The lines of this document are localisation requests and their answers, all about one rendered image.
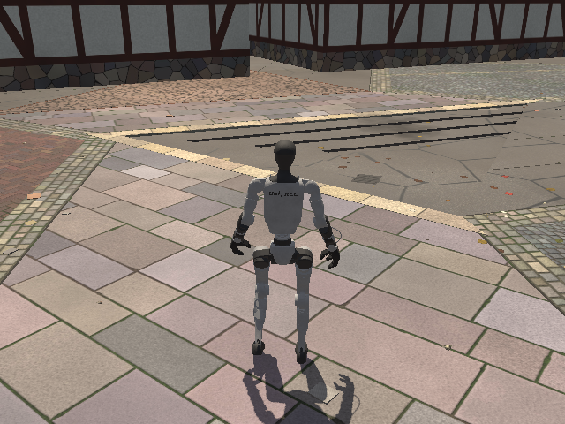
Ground robot right upper arm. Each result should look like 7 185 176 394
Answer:
303 179 328 229

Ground robot left upper arm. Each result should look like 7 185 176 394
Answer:
241 178 266 226

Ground humanoid robot head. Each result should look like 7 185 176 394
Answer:
269 140 299 183

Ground robot left forearm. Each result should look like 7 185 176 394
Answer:
232 212 249 243

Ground humanoid robot torso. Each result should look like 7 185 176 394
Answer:
263 174 305 265

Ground left robot hand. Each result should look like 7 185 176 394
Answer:
230 239 251 255

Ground robot right forearm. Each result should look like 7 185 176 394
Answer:
319 215 337 252

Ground right robot hand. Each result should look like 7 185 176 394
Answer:
320 247 340 269

